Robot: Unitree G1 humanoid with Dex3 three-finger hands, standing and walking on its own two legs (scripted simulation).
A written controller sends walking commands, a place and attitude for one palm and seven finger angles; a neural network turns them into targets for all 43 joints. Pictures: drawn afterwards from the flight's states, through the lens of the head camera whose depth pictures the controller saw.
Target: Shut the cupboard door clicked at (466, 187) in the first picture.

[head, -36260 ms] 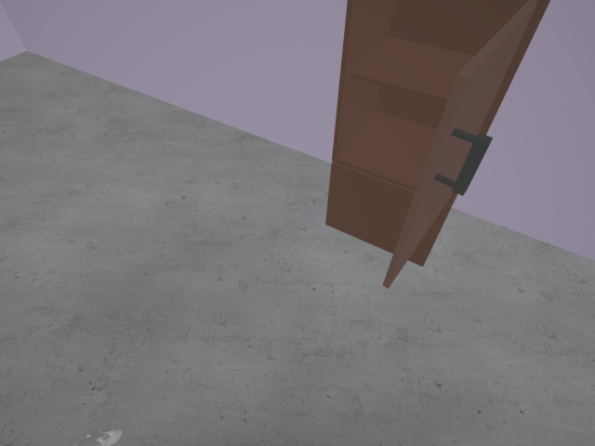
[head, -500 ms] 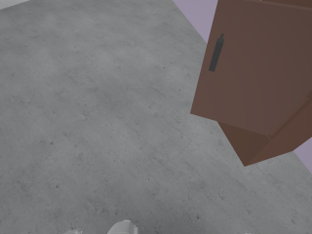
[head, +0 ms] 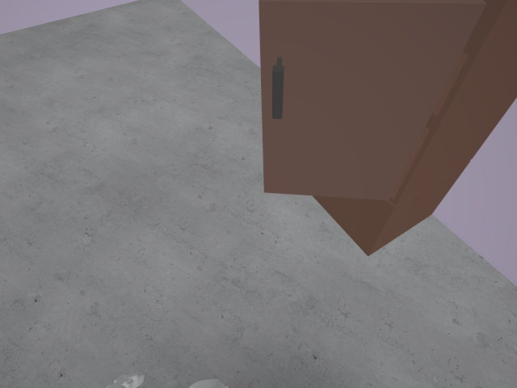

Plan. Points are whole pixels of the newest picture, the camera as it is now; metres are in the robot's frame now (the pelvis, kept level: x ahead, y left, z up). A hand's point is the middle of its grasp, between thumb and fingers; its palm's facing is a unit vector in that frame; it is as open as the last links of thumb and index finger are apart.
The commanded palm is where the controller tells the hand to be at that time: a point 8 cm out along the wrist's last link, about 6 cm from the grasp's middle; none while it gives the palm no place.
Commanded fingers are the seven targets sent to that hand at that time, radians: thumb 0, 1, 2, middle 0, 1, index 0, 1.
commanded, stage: take the last steps up to it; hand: left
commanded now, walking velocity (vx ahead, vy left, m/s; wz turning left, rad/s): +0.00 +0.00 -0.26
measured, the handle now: (278, 88) +0.71 -0.02 +0.06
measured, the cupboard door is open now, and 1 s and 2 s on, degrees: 53 53 53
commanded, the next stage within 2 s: come to a stop and stand still in 0.84 s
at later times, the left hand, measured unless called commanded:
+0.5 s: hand (174, 364) +0.18 +0.17 -0.15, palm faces -0.19 -0.97 -0.14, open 7.4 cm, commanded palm none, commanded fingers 0.00 0.90 0.90 -0.20 -0.30 -0.20 -0.30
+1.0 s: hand (233, 312) +0.29 +0.07 -0.19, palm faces -0.16 -0.97 -0.17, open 7.3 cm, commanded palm none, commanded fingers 0.00 0.90 0.90 -0.20 -0.30 -0.20 -0.30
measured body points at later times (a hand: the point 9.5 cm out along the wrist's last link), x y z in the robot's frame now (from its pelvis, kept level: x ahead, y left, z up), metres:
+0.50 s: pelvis +0.07 -0.01 +0.02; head +0.11 +0.01 +0.47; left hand +0.19 +0.22 -0.14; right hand -0.02 -0.24 -0.11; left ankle +0.04 +0.12 -0.73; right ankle +0.09 -0.18 -0.66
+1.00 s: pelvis +0.23 -0.11 +0.00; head +0.26 -0.08 +0.45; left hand +0.30 +0.13 -0.17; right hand +0.26 -0.35 -0.14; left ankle +0.27 -0.02 -0.73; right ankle +0.15 -0.20 -0.70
